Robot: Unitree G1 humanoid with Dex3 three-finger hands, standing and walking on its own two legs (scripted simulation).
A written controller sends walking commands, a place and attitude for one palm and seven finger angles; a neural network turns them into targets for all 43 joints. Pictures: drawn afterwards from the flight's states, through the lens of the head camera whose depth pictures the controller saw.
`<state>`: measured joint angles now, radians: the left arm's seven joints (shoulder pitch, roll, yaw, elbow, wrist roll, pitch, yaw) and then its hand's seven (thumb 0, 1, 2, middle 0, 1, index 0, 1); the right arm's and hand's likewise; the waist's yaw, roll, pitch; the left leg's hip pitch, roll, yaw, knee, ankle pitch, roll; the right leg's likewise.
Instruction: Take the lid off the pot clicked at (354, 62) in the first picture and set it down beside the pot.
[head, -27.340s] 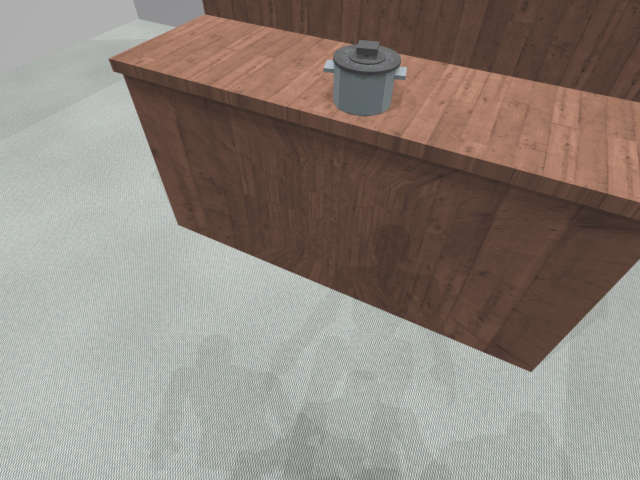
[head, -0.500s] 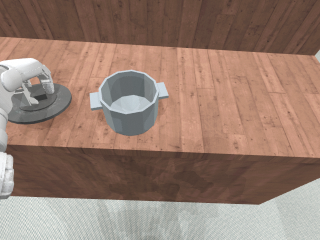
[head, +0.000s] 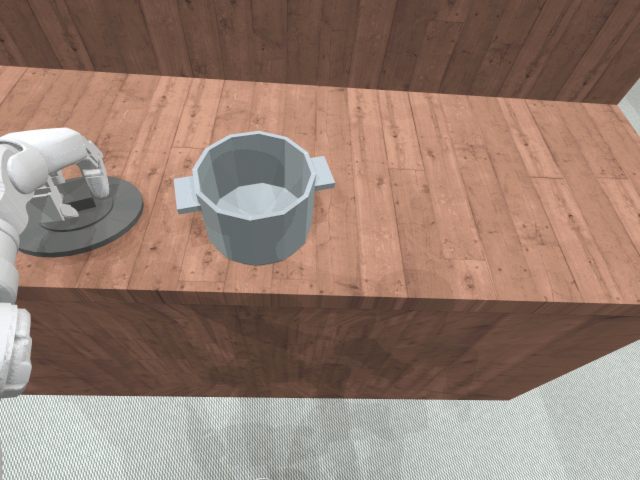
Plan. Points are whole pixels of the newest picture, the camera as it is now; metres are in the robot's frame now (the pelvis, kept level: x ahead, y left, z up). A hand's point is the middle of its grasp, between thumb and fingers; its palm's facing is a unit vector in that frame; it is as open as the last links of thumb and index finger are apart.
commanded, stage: lower the lid onto the table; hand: left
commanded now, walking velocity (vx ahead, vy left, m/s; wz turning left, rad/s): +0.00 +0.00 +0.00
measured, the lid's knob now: (70, 197) +0.47 +0.31 +0.05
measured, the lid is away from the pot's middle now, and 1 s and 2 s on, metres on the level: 0.24 0.24 0.24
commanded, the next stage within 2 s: open the fingers wide in 0.48 s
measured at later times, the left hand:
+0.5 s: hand (76, 197) +0.46 +0.30 +0.06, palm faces -0.51 -0.09 -0.85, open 7.1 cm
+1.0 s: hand (74, 204) +0.46 +0.30 +0.06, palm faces -0.43 -0.08 -0.90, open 7.2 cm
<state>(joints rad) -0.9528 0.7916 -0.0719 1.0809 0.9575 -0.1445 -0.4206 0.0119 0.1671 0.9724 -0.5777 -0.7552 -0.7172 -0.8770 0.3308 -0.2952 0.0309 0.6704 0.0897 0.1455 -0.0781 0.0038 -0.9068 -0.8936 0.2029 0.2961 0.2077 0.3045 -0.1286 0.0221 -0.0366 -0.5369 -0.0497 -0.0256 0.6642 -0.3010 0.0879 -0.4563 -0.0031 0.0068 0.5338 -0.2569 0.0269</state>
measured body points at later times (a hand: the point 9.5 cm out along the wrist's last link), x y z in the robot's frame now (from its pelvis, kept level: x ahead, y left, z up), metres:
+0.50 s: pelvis +0.00 +0.00 -0.01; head +0.08 +0.03 +0.43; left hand +0.49 +0.30 +0.11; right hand +0.00 -0.28 -0.12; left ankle +0.01 +0.06 -0.72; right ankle +0.00 -0.17 -0.72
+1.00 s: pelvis -0.01 -0.01 -0.02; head +0.08 +0.02 +0.42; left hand +0.47 +0.30 +0.11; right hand +0.03 -0.29 -0.13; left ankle +0.01 +0.06 -0.72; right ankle +0.00 -0.17 -0.72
